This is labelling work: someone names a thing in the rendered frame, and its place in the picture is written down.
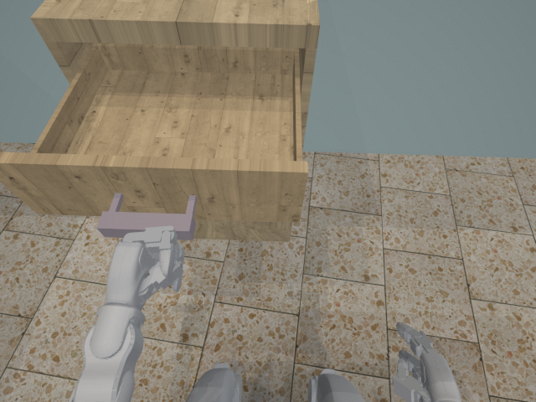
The right robot thigh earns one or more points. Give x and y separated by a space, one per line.
332 388

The drawer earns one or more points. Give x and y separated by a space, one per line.
158 123

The left robot hand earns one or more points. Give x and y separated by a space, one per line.
154 251

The right robot shin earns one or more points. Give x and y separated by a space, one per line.
328 371

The handle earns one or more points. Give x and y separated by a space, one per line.
115 224

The right robot hand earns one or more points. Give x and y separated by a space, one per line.
432 380

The robot left forearm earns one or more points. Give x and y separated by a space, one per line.
111 349

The cabinet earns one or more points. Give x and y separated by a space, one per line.
71 27

